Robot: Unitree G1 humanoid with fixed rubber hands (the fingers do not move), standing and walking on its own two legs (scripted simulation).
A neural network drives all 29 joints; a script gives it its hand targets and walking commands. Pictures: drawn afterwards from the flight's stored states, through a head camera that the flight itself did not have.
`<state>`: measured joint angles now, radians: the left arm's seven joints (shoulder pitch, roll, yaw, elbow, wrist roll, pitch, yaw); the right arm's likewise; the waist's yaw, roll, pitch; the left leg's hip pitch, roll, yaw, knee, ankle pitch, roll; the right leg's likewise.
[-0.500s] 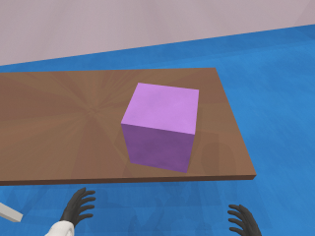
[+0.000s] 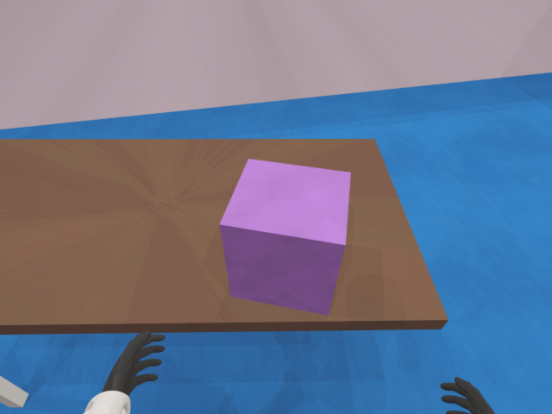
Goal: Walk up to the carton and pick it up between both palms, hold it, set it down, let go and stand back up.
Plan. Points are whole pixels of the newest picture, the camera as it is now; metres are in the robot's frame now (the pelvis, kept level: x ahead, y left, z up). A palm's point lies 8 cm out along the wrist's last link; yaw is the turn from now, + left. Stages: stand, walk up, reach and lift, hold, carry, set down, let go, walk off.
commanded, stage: stand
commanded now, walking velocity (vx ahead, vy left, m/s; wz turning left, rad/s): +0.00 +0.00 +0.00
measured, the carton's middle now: (288, 237) +0.46 +0.03 -0.03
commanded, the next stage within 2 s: none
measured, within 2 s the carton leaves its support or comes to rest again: neither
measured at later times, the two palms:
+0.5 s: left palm (115, 397) +0.17 +0.26 -0.05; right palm out of the picture +0.15 -0.26 -0.07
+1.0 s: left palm (114, 400) +0.17 +0.26 -0.06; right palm out of the picture +0.15 -0.26 -0.07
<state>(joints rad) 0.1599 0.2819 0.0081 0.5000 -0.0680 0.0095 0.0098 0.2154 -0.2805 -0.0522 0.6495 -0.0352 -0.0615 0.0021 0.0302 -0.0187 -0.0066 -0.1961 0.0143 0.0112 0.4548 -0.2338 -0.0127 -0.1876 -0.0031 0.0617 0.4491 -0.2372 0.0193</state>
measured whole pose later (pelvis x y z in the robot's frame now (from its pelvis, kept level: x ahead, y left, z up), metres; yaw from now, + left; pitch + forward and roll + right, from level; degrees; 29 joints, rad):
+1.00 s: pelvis +0.00 +0.00 +0.00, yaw +0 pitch -1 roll +0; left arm 0.17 0.29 0.01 0.57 -0.06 -0.02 0.01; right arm 0.22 -0.29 -0.06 0.65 -0.04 -0.05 0.01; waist 0.03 0.00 0.00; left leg -0.20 0.01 0.01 0.46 -0.24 -0.01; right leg -0.19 0.00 0.06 0.45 -0.24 0.02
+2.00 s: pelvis +0.00 +0.00 +0.00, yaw +0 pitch -2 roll +0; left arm 0.17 0.29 0.01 0.64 -0.06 -0.02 0.01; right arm 0.22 -0.29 -0.07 0.65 -0.04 -0.05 0.01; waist 0.03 -0.01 0.01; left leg -0.20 0.01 0.01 0.46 -0.23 -0.01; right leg -0.19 0.00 0.06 0.45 -0.23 0.02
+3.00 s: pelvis -0.01 +0.00 +0.00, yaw +0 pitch -2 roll +0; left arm 0.17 0.29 0.01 0.69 -0.06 -0.03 0.00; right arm 0.22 -0.29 -0.07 0.68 -0.04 -0.05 0.01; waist 0.03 -0.01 0.02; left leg -0.20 0.01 0.01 0.46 -0.22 -0.01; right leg -0.19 0.00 0.06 0.45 -0.22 0.02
